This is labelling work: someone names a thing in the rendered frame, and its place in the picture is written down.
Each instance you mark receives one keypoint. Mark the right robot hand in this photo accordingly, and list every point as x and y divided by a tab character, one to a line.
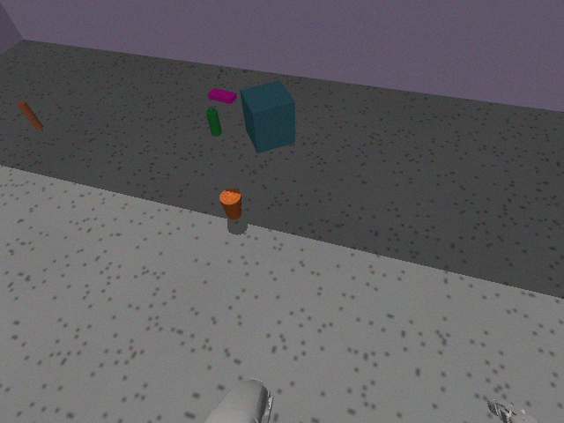
509	412

